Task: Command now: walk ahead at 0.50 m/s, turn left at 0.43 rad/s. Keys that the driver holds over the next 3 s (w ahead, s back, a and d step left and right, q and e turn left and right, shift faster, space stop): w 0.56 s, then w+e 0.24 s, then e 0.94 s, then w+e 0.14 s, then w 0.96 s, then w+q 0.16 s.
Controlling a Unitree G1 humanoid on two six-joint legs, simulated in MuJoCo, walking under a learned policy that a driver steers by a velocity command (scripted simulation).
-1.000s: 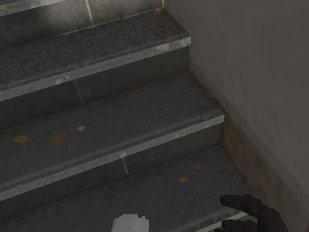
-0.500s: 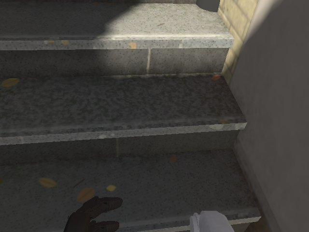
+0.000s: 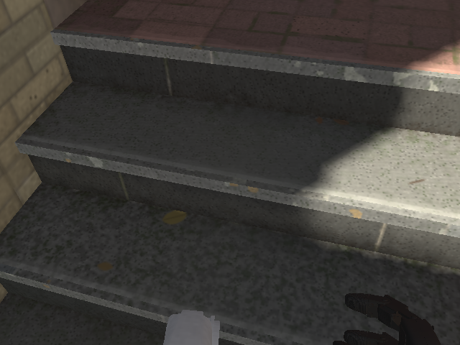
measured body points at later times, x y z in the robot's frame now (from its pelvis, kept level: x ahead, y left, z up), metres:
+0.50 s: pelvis +0.30 +0.07 +0.18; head +0.27 +0.09 +0.63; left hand +0.52 +0.25 +0.11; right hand +0.24 -0.15 +0.03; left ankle +0.28 +0.16 -0.56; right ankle +0.37 -0.10 -0.19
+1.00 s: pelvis +0.56 +0.05 +0.35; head +0.56 +0.03 +0.80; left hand +0.49 +0.25 +0.20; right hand +0.80 -0.13 +0.29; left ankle +0.63 +0.19 -0.09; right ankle +0.53 -0.01 -0.39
